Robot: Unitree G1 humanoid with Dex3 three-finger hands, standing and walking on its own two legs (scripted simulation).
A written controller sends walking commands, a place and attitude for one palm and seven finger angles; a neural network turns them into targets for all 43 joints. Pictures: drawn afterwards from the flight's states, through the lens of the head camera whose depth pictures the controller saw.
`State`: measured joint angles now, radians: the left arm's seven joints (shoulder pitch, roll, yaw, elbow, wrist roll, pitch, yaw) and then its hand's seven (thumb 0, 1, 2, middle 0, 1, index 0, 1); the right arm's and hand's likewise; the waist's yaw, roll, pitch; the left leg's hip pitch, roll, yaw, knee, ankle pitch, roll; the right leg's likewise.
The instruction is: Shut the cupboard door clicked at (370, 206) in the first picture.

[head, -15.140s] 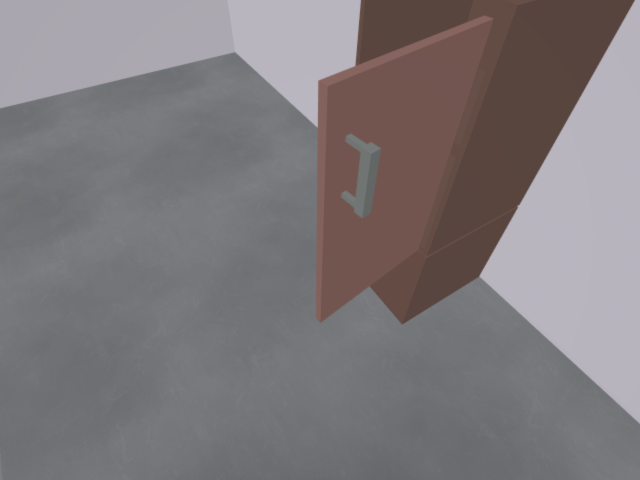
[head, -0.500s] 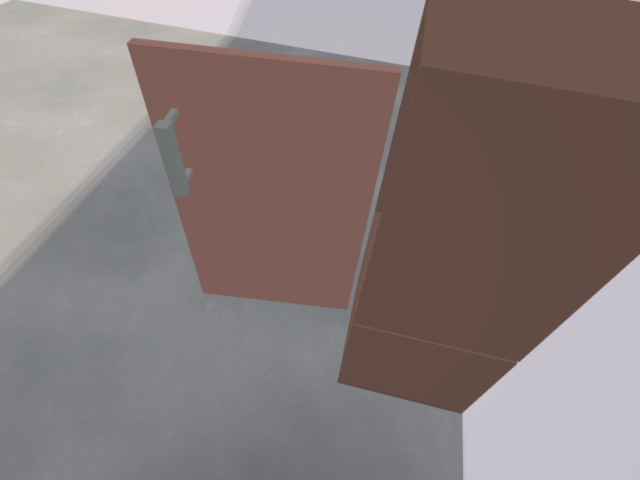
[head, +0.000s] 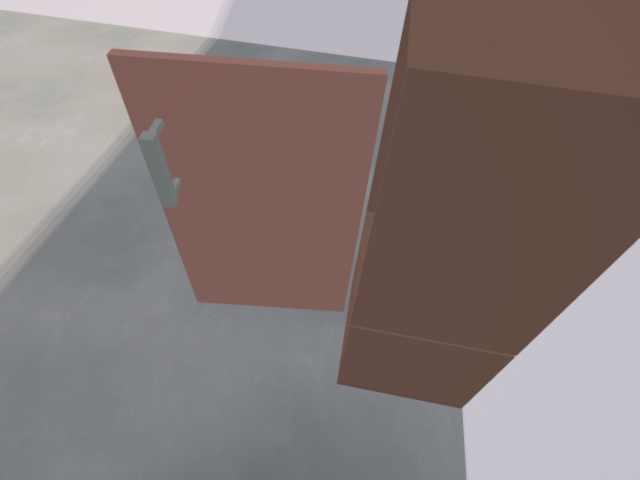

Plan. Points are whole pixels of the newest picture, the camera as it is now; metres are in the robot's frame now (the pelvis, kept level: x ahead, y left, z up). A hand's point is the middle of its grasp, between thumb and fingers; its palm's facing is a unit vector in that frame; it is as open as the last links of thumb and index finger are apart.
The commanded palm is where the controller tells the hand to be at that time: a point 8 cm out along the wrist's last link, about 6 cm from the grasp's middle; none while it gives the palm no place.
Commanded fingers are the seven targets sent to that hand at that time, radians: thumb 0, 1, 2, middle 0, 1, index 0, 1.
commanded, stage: look again from close up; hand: left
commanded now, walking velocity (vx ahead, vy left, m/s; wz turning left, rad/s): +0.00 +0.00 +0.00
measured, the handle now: (163, 164) +0.52 +0.27 +0.09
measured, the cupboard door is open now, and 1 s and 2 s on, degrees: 98 98 98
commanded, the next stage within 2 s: shuffle to correct the standing spot in 0.50 s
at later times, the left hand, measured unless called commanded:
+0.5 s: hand out of the picture +0.04 +0.19 -0.17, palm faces +0.00 -0.96 -0.27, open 7.4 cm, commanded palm none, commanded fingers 0.00 0.90 0.90 -0.20 -0.30 -0.20 -0.30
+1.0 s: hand out of the picture +0.00 +0.21 -0.18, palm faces -0.04 -0.98 -0.22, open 7.4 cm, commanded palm none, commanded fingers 0.00 0.90 0.90 -0.20 -0.30 -0.20 -0.30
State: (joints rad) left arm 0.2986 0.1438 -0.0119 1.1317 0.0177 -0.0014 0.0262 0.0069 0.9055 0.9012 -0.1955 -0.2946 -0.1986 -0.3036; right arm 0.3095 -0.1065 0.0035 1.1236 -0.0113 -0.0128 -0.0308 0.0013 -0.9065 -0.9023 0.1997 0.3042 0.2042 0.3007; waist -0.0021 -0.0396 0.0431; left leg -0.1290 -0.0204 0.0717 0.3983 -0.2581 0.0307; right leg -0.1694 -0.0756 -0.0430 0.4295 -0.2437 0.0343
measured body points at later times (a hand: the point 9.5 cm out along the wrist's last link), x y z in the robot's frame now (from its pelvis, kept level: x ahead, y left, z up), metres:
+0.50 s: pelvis -0.02 -0.02 +0.00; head -0.03 -0.02 +0.45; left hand +0.04 +0.24 -0.15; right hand +0.05 -0.27 -0.15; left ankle -0.03 +0.09 -0.74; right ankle -0.01 -0.15 -0.74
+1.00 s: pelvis +0.00 +0.02 -0.01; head +0.01 +0.02 +0.44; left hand +0.00 +0.26 -0.16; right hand -0.06 -0.21 -0.16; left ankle -0.03 +0.09 -0.74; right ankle -0.02 -0.11 -0.73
